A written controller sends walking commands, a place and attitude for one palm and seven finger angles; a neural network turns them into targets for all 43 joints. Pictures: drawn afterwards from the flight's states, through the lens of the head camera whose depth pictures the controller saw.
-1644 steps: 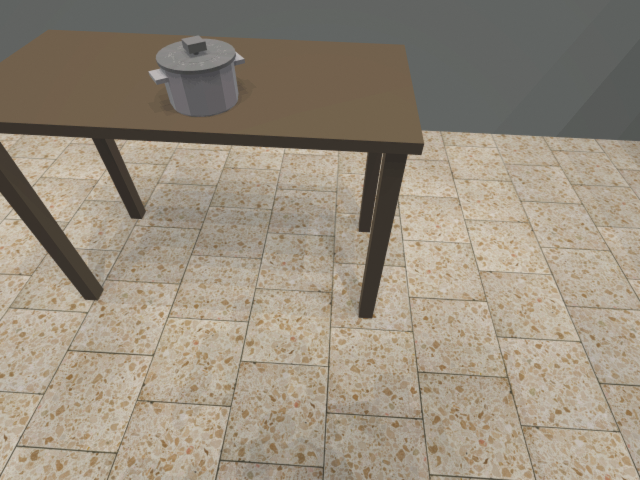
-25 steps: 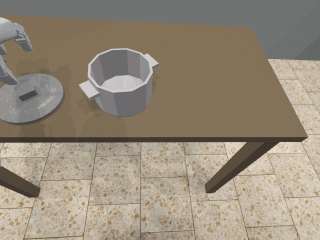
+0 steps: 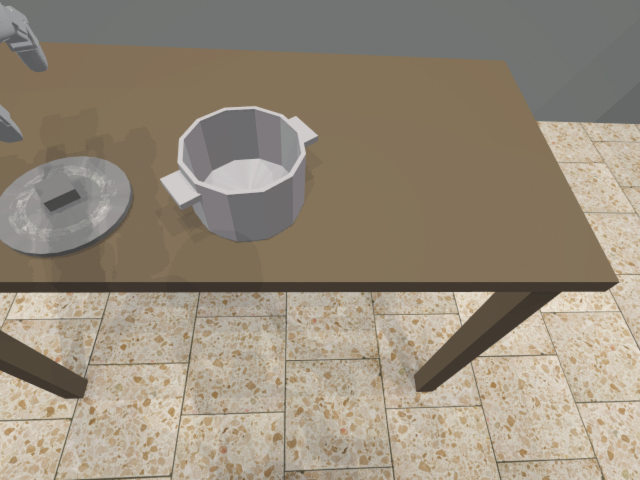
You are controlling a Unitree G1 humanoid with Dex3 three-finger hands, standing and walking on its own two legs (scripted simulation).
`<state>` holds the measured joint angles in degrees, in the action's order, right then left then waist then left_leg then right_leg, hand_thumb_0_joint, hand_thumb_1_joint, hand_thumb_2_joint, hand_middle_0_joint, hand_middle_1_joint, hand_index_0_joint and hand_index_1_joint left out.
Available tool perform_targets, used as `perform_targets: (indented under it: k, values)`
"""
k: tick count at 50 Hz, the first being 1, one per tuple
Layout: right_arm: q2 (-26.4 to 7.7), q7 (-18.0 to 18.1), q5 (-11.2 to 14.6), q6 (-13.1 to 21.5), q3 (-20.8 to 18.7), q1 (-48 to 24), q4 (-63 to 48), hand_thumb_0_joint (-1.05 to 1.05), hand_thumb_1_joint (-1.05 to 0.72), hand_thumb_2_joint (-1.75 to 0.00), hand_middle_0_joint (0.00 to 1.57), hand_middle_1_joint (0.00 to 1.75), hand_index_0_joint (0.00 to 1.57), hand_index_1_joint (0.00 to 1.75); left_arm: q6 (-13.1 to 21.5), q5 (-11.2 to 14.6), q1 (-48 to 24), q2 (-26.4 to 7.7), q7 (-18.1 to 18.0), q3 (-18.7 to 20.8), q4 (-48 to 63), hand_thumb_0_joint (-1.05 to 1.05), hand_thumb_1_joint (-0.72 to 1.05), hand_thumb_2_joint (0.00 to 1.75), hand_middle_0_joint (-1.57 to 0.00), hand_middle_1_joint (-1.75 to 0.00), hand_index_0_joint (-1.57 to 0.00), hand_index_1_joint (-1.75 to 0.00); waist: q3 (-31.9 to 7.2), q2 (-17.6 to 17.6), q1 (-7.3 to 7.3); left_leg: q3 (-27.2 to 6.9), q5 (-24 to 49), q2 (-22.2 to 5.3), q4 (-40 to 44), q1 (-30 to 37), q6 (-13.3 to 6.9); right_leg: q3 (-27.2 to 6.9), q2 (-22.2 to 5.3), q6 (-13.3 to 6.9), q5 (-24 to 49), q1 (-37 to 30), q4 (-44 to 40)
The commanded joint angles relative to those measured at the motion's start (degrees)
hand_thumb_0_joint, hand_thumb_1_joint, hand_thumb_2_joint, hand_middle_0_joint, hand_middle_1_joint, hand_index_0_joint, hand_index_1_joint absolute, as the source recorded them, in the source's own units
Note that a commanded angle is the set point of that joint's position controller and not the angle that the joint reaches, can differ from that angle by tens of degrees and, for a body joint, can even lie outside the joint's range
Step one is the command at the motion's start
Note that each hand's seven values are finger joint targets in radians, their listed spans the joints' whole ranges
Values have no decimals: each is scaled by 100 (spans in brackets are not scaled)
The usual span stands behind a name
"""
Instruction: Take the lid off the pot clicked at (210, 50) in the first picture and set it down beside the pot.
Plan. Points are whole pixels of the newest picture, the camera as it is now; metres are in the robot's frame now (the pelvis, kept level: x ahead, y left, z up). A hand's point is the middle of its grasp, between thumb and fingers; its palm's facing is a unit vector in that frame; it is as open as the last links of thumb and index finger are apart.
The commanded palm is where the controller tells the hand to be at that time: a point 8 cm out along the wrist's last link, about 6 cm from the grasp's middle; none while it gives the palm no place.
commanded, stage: draw the hand back to the body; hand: left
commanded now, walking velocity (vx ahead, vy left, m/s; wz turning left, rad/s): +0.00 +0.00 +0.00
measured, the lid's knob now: (57, 191) +0.49 +0.33 +0.05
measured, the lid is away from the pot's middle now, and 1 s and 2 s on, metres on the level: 0.25 0.25 0.25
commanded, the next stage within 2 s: none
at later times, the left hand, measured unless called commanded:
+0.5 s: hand out of the picture +0.44 +0.31 +0.20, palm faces -0.26 -0.09 -0.96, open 11.1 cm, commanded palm +0.41 +0.31 +0.26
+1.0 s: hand out of the picture +0.40 +0.25 +0.24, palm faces +0.47 -0.86 -0.20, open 10.5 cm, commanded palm +0.33 +0.29 +0.25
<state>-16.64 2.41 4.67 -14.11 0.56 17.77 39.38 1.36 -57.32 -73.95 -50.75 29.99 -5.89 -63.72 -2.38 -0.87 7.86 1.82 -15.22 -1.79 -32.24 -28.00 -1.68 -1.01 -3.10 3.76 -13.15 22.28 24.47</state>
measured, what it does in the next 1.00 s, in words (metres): stands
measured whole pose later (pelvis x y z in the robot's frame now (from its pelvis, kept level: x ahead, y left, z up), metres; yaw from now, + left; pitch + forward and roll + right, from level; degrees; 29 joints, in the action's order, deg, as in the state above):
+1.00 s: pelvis +0.01 -0.03 +0.01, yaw -1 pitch +0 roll -1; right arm -14.0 4.0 1.8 -1.2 2.3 11.9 38.2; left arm 3.0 2.1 -28.6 -29.2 -5.1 21.8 -20.4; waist 1.7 -0.9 0.6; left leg 2.4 -13.1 -3.8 -23.5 -10.0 1.4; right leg -1.4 -1.1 2.0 -12.4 6.3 19.1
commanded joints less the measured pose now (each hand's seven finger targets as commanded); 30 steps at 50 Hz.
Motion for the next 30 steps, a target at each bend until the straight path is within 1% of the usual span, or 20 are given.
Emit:
perform_targets:
  k: [1,2,5,6,7,8,10,11,12,15,16,18,19,20,24,25,26,27,29,30]
  values:
    - [-1099,79,-16,31,-378,485,-386,0,-90,-90,20,30,20,30,-18,-9,-2674,-1474,-183,350,1138,0,-4,70,-37,-82,-37,-82,-2226,-502,-35,128,2293,334,227,1839,-249,451,656,-448,1554,-466,-84]
    - [-1088,79,-31,14,-395,500,-396,0,-90,-90,20,30,20,30,-30,-77,-2854,-1609,-210,421,1286,0,-4,70,-37,-82,-37,-82,-2473,-582,-5,95,2402,326,199,1972,-257,411,655,-426,1538,-470,-93]
    - [-1068,64,-46,39,-440,509,-390,0,-90,-90,20,30,20,30,-40,-58,-2968,-1457,-183,363,1398,0,-4,70,-37,-82,-37,-82,-2517,-721,36,73,2578,305,187,2208,-269,429,670,-425,1538,-354,-151]
    - [-1056,51,-40,49,-445,519,-426,0,-90,-90,20,30,20,30,-12,-11,-2719,-1412,-176,416,1436,0,-4,70,-37,-82,-37,-82,-2513,-744,-26,76,2843,315,164,2269,-269,447,685,-444,1645,-397,-122]
    - [-1049,37,-37,28,-439,484,-454,0,-90,-90,20,30,20,30,-21,-10,-2458,-1550,-182,576,1325,0,-4,70,-37,-82,-37,-82,-2445,-587,-42,66,2821,315,142,2186,-264,439,673,-425,1632,-411,-99]
    - [-1023,29,-31,8,-431,429,-495,0,-90,-90,20,30,20,30,-26,31,-2227,-1394,-164,486,1281,0,-4,70,-37,-82,-37,-82,-2366,-522,-51,93,2776,325,150,2081,-267,446,663,-423,1672,-431,-78]
    - [-1021,-12,-25,-34,-432,345,-602,0,-90,-90,20,30,20,30,-24,69,-1926,-1591,-175,704,1551,0,-4,70,-37,-82,-37,-82,-2377,-503,-147,102,2773,333,168,1991,-260,433,641,-427,1740,-601,-32]
    - [-1040,-29,-17,-50,-440,262,-671,0,-90,-90,20,30,20,30,-15,110,-1741,-1659,-187,813,1824,0,-4,70,-37,-82,-37,-82,-2482,-577,-207,126,3054,326,135,2094,-269,429,633,-439,1895,-670,-2]
    - [-1022,-56,-22,-74,-441,206,-710,0,-90,-90,20,30,20,30,-44,113,-1778,-1785,-197,889,2133,0,-4,70,-37,-82,-37,-82,-2643,-677,-205,102,3124,321,114,2153,-283,393,622,-419,1913,-720,10]
    - [-1009,-72,2,-95,-432,107,-812,0,-90,-90,20,30,20,30,-138,231,-1233,-1815,-155,1041,2160,0,-4,70,-37,-82,-37,-82,-2358,-470,-217,96,2926,324,124,1986,-289,436,617,-407,1812,-710,7]
    - [-1053,-88,13,-101,-435,23,-851,0,-90,-90,20,30,20,30,-135,310,-1102,-1994,-158,1222,2496,0,-4,70,-37,-82,-37,-82,-2458,-581,-286,106,3075,320,128,2070,-293,429,608,-424,1902,-816,23]
    - [-998,-105,6,-103,-427,-102,-959,0,-90,-90,20,30,20,30,-167,347,-1002,-2097,-148,1352,2944,0,-4,70,-37,-82,-37,-82,-2580,-686,-306,70,3139,339,69,2125,-316,394,580,-409,1922,-871,53]
    - [-977,-110,22,-117,-413,-173,-991,0,-90,-90,20,30,20,30,-193,383,-974,-1999,-131,1278,3108,0,-4,70,-37,-82,-37,-82,-2533,-756,-283,29,3167,325,89,2158,-307,427,584,-414,1832,-794,37]
    - [-954,-104,20,-113,-418,-181,-1002,0,-90,-90,20,30,20,30,-236,415,-773,-1806,-104,1187,3001,0,-4,70,-37,-82,-37,-82,-2331,-657,-257,37,3020,327,93,2132,-305,449,598,-412,1705,-691,1]
    - [-956,-101,40,-111,-380,-336,-1078,0,-90,-90,20,30,20,30,-291,579,-325,-1926,-75,1413,3367,0,-4,70,-37,-82,-37,-82,-2241,-554,-337,12,2719,342,141,2085,-293,469,580,-422,1582,-785,6]
    - [-947,-100,47,-119,-359,-426,-1122,0,-90,-90,20,30,20,30,-291,609,-313,-1916,-64,1407,3596,0,-4,70,-37,-82,-37,-82,-2276,-592,-353,2,2626,351,168,2093,-288,470,566,-425,1528,-810,13]
    - [-949,-108,43,-118,-368,-508,-1142,0,-90,-90,20,30,20,30,-295,645,-336,-1807,-76,1327,3937,0,-4,70,-37,-82,-37,-82,-2381,-796,-357,-8,2814,338,167,2244,-280,486,566,-448,1528,-782,0]
    - [-883,-103,45,-114,-344,-573,-1166,0,-90,-90,20,30,20,30,-331,645,-384,-1607,-75,1148,4059,0,-4,70,-37,-82,-37,-82,-2278,-861,-320,-59,2782,332,187,2292,-274,490,576,-448,1373,-657,-47]
    - [-892,-79,51,-114,-312,-573,-1122,0,-90,-90,20,30,20,30,-403,717,3,-1536,-61,1189,3739,0,-4,70,-37,-82,-37,-82,-1925,-517,-328,-58,2356,351,275,2091,-244,551,595,-454,1218,-649,-107]
    - [-517,-4,59,339,-294,147,-1402,0,-90,-90,20,30,20,30,-21,4195,-501,1,-1173,2112,3796,0,-4,70,-37,-82,-37,-82,-1321,-508,-213,-87,1574,16,470,2791,-133,630,485,-611,756,-194,-227]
